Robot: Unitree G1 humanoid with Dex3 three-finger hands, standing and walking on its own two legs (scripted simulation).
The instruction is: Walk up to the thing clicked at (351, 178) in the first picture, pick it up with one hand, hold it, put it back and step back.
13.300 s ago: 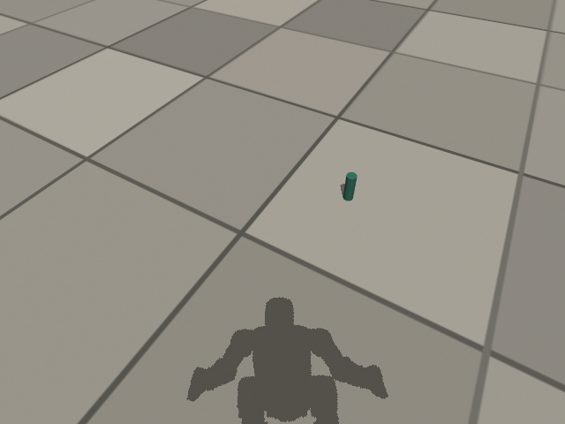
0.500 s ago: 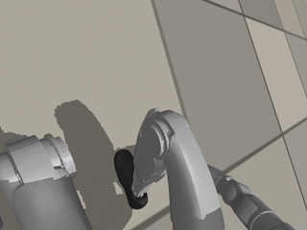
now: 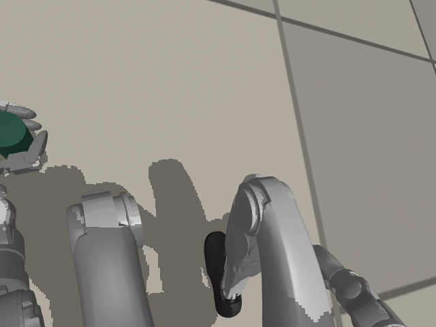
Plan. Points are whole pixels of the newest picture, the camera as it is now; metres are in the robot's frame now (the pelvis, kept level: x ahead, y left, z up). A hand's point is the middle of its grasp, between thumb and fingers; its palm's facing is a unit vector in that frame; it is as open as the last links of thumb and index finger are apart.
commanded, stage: settle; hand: left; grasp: from the side
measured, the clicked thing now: (15, 143) +0.41 +0.31 -0.12
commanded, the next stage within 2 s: lift in 1.18 s
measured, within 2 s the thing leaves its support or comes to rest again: neither
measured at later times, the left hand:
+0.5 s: hand (11, 113) +0.41 +0.29 -0.01, palm faces +0.28 -0.96 -0.06, open 6.6 cm
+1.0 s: hand (6, 98) +0.41 +0.28 +0.03, palm faces +0.29 -0.96 -0.06, open 6.6 cm
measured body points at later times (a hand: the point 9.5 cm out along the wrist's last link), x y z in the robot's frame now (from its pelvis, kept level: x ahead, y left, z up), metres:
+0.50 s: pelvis +0.02 -0.01 +0.04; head +0.22 +0.08 +0.43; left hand +0.39 +0.34 -0.01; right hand +0.20 -0.26 -0.08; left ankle +0.08 +0.13 -0.27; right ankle +0.13 -0.13 -0.27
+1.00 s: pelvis +0.02 -0.01 +0.06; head +0.21 +0.07 +0.46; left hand +0.39 +0.33 +0.03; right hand +0.20 -0.26 -0.06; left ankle +0.08 +0.13 -0.27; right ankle +0.13 -0.13 -0.27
